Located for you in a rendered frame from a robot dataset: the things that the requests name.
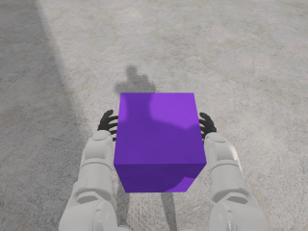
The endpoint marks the robot right hand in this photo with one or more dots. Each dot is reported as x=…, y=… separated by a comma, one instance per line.
x=209, y=125

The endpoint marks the robot left upper arm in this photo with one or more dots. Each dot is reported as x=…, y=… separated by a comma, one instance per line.
x=96, y=215

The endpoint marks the robot right forearm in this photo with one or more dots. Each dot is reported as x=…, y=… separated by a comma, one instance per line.
x=226, y=172

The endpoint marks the robot right upper arm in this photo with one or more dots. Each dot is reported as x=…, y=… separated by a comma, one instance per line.
x=228, y=215

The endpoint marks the robot left hand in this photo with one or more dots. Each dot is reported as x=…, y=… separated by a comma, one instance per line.
x=105, y=120

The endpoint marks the carton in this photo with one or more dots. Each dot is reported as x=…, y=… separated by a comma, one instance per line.
x=158, y=144

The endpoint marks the robot left forearm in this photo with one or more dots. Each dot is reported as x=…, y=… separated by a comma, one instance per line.
x=94, y=179

